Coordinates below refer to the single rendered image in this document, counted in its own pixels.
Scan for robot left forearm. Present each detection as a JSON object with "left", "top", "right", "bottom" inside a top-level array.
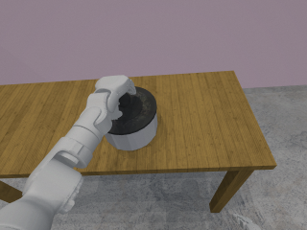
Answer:
[{"left": 22, "top": 86, "right": 119, "bottom": 195}]

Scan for pot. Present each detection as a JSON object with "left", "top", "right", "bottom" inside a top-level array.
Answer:
[{"left": 105, "top": 113, "right": 158, "bottom": 151}]

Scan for left robot upper arm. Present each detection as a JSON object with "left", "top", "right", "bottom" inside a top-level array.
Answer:
[{"left": 0, "top": 158, "right": 84, "bottom": 230}]

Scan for table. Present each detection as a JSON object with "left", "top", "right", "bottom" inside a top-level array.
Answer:
[{"left": 0, "top": 70, "right": 277, "bottom": 213}]

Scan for robot left hand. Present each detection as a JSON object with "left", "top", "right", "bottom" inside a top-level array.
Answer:
[{"left": 95, "top": 75, "right": 136, "bottom": 120}]

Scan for lid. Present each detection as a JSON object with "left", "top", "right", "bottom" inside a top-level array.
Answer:
[{"left": 108, "top": 86, "right": 157, "bottom": 135}]

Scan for knob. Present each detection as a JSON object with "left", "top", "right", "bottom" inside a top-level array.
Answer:
[{"left": 118, "top": 92, "right": 131, "bottom": 107}]

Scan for robot right hand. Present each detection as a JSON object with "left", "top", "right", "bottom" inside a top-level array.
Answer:
[{"left": 232, "top": 214, "right": 261, "bottom": 230}]

